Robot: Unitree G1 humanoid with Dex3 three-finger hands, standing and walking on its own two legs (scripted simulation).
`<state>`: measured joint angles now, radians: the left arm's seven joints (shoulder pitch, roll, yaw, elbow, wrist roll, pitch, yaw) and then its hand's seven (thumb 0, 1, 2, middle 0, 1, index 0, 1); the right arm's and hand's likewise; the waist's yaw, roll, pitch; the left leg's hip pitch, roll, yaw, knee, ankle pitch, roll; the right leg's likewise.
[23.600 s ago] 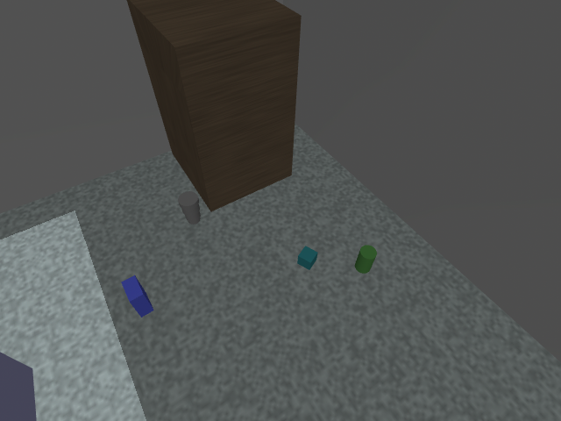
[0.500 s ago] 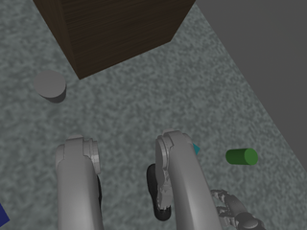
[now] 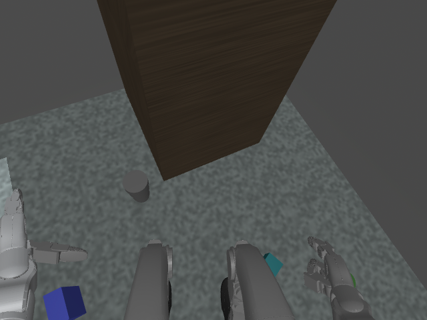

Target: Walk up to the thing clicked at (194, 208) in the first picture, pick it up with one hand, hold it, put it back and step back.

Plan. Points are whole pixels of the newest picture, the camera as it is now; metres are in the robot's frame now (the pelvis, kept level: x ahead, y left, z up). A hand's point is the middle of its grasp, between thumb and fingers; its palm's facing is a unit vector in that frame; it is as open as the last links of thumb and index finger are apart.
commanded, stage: home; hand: left
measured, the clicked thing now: (138, 188) +0.50 +0.22 -0.51
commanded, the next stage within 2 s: none
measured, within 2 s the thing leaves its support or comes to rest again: neither
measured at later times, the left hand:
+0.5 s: hand (60, 263) +0.22 +0.20 +0.08, palm faces +0.16 -0.94 -0.30, open 17.3 cm
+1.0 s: hand (63, 272) +0.21 +0.19 +0.08, palm faces +0.15 -0.95 -0.28, open 17.1 cm
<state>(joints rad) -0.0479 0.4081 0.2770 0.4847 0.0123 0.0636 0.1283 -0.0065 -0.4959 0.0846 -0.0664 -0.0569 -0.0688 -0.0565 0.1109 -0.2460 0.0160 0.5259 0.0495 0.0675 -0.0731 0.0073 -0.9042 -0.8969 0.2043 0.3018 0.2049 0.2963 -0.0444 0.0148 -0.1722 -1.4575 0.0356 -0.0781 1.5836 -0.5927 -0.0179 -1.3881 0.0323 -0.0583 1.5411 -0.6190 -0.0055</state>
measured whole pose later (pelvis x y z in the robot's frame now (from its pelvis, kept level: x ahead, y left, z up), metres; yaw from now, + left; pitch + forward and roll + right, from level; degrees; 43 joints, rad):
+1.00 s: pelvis +0.05 +0.00 +0.14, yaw +3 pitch +8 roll -2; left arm 0.48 0.21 -0.01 -0.01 -0.02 0.25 0.14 -0.01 -0.48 0.10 -0.06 -0.06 -0.07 -0.06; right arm 0.28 -0.21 0.04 0.48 0.02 -0.10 -0.17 0.01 -0.90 -0.90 0.20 0.30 0.21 0.30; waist -0.02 0.04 -0.11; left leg -0.65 0.03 -0.04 0.97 -0.45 -0.01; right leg -0.58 0.02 -0.03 0.92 -0.47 0.00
